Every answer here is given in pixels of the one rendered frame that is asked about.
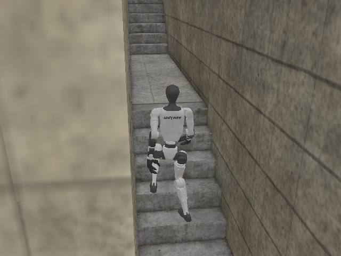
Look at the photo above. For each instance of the left robot hand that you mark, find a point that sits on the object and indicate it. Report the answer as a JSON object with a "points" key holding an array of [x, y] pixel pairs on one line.
{"points": [[149, 165]]}

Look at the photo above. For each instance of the right robot forearm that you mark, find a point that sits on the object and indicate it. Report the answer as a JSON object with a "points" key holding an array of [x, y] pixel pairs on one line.
{"points": [[189, 137]]}

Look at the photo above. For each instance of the robot left upper arm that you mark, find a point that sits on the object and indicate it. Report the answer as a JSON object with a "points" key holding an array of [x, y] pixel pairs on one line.
{"points": [[154, 122]]}

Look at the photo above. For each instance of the right robot hand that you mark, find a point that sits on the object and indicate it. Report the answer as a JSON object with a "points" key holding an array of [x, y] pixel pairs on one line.
{"points": [[184, 138]]}

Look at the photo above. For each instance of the left robot forearm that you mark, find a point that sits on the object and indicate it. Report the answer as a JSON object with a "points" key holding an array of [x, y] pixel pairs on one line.
{"points": [[151, 147]]}

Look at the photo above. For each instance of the robot head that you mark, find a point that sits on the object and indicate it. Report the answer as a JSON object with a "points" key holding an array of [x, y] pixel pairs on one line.
{"points": [[172, 92]]}

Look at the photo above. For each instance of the robot right upper arm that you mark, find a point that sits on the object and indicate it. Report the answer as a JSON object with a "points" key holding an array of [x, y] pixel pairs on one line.
{"points": [[189, 121]]}

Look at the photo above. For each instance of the robot torso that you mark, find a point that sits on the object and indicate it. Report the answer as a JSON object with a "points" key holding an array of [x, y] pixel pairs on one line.
{"points": [[171, 128]]}

